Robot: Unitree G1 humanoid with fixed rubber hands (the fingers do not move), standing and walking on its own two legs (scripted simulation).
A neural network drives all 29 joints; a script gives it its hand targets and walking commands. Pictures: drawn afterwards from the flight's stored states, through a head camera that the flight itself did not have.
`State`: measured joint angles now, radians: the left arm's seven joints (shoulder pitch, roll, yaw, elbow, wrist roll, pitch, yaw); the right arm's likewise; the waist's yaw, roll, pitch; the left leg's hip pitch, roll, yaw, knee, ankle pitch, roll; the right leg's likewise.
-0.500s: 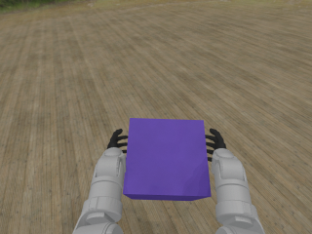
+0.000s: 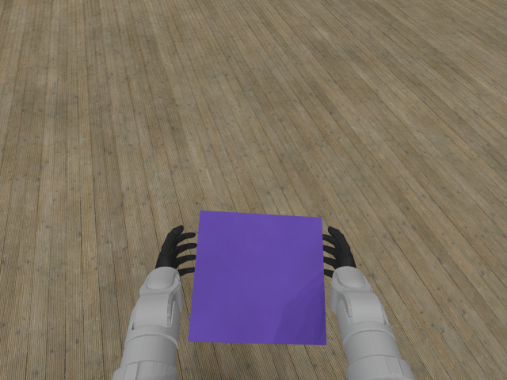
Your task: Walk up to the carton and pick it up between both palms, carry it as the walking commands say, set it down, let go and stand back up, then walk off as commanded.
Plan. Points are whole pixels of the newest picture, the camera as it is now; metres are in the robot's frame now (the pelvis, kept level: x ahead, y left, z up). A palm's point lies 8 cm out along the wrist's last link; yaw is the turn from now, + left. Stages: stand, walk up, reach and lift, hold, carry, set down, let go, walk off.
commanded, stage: set down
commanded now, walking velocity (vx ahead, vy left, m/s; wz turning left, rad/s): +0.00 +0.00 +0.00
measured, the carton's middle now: (252, 277) +0.32 +0.00 -0.13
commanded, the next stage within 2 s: none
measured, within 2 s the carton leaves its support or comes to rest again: neither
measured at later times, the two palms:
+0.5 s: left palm (174, 286) +0.29 +0.15 -0.12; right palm (326, 293) +0.28 -0.14 -0.12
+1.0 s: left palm (186, 280) +0.34 +0.15 -0.21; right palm (314, 291) +0.31 -0.14 -0.21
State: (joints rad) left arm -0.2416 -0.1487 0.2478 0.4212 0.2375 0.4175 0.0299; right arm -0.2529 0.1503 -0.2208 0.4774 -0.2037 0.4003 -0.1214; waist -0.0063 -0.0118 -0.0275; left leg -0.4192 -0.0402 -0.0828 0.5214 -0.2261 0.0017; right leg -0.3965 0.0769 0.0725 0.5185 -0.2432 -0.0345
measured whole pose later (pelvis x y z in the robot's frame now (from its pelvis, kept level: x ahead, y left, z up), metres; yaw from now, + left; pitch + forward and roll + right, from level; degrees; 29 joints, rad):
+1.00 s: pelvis -0.04 +0.01 -0.14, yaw +0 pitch +34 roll +1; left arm -0.57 -0.08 0.33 0.69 0.19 0.18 0.14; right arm -0.49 0.18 -0.31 0.59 -0.14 0.20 -0.25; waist -0.01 0.00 -0.25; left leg -1.45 -0.11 -0.06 1.32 -0.47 -0.01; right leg -1.44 0.12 0.09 1.34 -0.50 0.00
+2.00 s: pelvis -0.10 +0.02 -0.29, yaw -1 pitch +40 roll -1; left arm -0.96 0.02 0.30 0.83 0.10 0.18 0.20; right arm -0.89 0.02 -0.35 0.72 -0.07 0.19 -0.24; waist 0.00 0.03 -0.07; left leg -2.03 -0.16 -0.05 1.83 -0.50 -0.03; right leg -2.01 0.17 0.07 1.85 -0.54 0.06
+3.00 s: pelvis -0.11 +0.02 -0.40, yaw -1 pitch +34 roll -1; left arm -1.28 0.18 0.26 0.99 0.01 0.19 0.19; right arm -1.21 -0.07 -0.36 0.86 -0.02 0.16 -0.20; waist 0.00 0.03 0.26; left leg -2.23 -0.16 -0.01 2.19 -0.54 -0.03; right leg -2.20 0.18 0.03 2.20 -0.59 0.08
